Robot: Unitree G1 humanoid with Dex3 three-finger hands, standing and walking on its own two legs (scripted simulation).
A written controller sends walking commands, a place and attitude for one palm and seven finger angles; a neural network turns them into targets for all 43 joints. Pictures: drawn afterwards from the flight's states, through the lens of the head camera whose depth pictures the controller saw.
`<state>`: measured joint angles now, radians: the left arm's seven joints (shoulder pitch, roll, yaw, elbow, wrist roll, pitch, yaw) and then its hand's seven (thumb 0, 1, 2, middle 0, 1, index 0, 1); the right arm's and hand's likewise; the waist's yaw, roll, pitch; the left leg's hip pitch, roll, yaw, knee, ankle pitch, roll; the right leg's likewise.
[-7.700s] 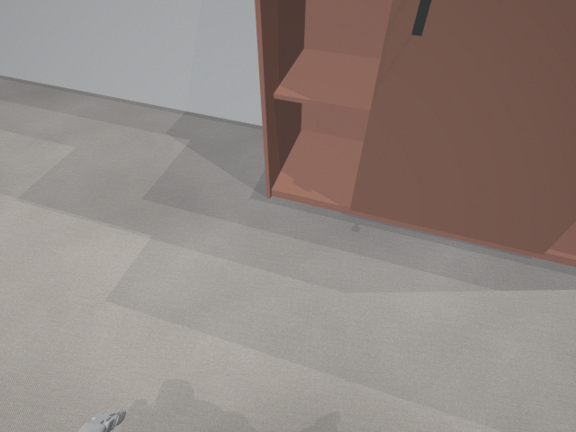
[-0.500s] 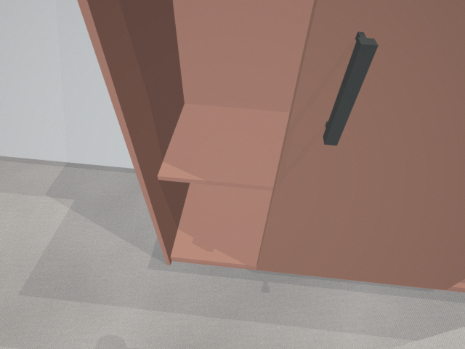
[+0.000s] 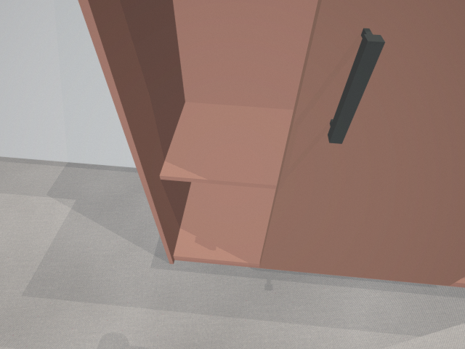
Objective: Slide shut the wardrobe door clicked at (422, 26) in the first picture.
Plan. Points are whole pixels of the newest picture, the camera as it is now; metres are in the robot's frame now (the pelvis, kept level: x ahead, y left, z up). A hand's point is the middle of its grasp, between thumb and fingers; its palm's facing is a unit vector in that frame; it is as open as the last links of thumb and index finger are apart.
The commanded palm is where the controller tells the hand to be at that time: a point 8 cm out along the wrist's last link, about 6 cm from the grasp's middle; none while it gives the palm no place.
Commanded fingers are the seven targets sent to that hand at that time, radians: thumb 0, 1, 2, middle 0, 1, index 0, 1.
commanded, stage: shuffle to correct the standing spot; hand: right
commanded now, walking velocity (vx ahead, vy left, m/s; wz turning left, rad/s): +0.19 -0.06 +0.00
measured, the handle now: (349, 90) +0.54 -0.19 +0.19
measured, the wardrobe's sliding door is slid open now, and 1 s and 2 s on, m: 0.39 0.39 0.39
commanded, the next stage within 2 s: come to a stop and stand still in 0.36 s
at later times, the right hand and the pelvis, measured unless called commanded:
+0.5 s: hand out of the picture +0.09 -0.20 -0.18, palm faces +0.03 +0.98 -0.18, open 7.3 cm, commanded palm none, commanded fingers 0.00 -0.90 -0.90 0.20 0.30 0.20 0.30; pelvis +0.08 -0.02 +0.00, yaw -1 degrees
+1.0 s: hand out of the picture +0.15 -0.21 -0.19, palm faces +0.11 +0.98 -0.19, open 7.3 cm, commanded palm none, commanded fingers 0.00 -0.90 -0.90 0.20 0.30 0.20 0.30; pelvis +0.08 -0.02 -0.02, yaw -2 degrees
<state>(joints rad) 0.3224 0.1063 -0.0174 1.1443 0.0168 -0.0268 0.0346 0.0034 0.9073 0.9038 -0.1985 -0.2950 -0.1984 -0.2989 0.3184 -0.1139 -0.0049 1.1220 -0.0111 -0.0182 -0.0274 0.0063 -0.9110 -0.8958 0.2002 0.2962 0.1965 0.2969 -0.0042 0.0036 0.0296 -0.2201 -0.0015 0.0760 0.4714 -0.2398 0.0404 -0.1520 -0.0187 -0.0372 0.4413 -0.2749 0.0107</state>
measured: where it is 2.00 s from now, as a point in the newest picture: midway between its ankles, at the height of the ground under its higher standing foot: outside the picture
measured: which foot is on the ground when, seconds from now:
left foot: down 0.00-0.28, up 0.30-0.60, down 0.62-0.98, up 1.00-1.00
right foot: down 0.00-0.62, up 0.64-0.94, down 0.96-1.00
